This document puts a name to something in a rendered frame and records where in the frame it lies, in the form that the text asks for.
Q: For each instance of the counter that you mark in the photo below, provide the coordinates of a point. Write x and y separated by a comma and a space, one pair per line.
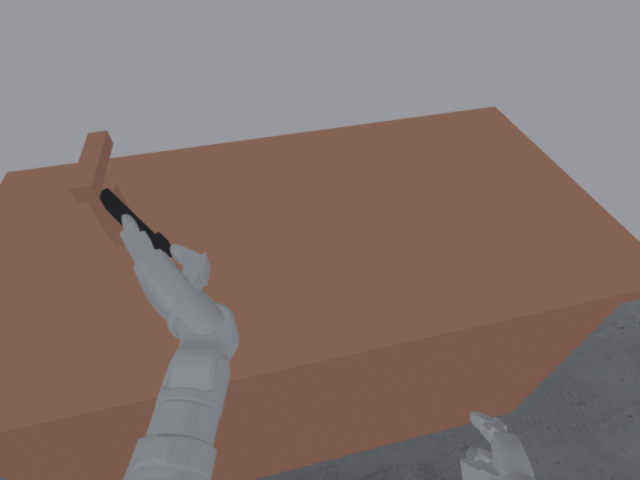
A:
386, 280

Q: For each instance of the tap lever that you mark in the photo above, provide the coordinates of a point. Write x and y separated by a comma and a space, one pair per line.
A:
117, 208

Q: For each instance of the robot left hand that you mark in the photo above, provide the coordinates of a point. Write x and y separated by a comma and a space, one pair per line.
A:
162, 282

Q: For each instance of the robot left forearm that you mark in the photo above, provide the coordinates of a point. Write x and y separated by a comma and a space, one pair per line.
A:
179, 443

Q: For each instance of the robot right hand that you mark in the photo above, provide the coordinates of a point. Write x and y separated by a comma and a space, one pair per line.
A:
508, 454

